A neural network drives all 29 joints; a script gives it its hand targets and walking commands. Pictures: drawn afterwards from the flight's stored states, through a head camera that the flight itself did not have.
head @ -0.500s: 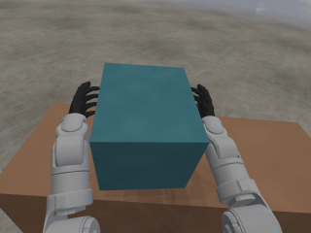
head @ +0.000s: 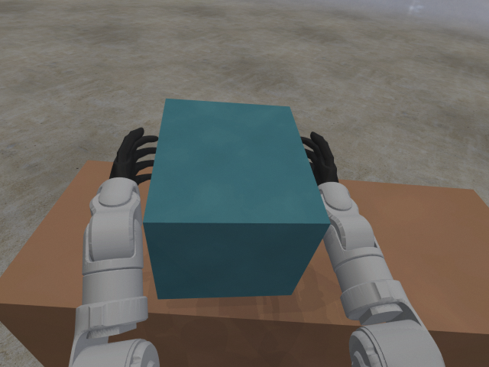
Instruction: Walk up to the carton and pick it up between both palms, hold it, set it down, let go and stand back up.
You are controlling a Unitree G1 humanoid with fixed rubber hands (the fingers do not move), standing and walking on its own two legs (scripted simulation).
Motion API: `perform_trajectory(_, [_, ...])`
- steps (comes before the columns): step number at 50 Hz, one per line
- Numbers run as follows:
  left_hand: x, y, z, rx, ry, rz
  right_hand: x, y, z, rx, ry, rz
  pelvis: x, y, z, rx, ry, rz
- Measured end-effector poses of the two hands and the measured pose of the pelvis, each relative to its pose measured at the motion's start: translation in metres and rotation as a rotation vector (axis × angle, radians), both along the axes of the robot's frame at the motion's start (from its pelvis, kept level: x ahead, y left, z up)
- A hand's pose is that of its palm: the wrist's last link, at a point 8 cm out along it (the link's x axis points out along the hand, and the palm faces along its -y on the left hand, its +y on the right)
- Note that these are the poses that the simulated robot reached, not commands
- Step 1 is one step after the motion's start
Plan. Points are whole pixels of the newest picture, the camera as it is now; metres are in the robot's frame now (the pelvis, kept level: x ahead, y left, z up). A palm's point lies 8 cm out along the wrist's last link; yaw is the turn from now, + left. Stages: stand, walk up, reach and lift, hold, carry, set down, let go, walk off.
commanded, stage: hold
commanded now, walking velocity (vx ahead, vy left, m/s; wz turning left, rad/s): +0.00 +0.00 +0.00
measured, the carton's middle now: (228, 196) +0.37 +0.01 +0.14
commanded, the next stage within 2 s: none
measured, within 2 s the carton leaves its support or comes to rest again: neither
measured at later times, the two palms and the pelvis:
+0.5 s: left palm (122, 180) +0.36 +0.17 +0.18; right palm (320, 180) +0.36 -0.14 +0.18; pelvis +0.00 +0.00 +0.00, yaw +1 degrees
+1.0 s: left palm (124, 179) +0.36 +0.16 +0.19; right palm (322, 179) +0.36 -0.14 +0.18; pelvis +0.00 +0.00 +0.00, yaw +1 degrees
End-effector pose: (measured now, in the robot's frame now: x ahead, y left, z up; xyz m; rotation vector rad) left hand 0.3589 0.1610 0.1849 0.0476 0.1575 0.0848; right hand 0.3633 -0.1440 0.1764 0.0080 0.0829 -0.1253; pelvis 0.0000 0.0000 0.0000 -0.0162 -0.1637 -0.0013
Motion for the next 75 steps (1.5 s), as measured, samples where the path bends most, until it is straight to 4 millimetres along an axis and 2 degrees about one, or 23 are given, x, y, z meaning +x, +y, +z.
perform_trajectory(56, [0.0005, 0.0027, 0.0015, -0.022, -0.013, -0.009, -0.0018, 0.0023, 0.0075, -0.006, -0.015, -0.008, 0.0008, 0.0002, 0.0003, -0.001, -0.004, 0.009])
perform_trajectory(75, [0.0014, 0.0010, 0.0013, -0.010, -0.006, -0.017, -0.0034, 0.0007, 0.0030, 0.003, -0.009, -0.015, -0.0006, 0.0023, 0.0001, -0.001, -0.007, 0.005])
